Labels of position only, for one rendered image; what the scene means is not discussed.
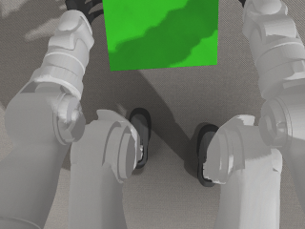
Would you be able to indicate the robot right upper arm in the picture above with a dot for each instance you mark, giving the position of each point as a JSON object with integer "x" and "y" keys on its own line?
{"x": 282, "y": 126}

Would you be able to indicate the robot left forearm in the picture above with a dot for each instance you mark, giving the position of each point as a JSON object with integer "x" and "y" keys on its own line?
{"x": 66, "y": 60}

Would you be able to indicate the robot left shin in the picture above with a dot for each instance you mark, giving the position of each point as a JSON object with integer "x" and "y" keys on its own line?
{"x": 110, "y": 116}

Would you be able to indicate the robot left foot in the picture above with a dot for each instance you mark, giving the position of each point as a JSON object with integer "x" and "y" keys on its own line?
{"x": 141, "y": 121}

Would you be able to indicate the robot right forearm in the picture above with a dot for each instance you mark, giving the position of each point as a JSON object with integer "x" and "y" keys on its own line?
{"x": 276, "y": 47}

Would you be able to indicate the carton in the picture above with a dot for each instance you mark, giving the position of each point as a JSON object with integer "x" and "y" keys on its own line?
{"x": 157, "y": 34}

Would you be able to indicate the left robot hand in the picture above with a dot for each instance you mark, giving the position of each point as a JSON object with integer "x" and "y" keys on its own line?
{"x": 85, "y": 8}

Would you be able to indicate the robot left upper arm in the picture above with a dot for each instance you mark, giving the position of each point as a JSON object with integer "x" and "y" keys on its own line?
{"x": 41, "y": 127}

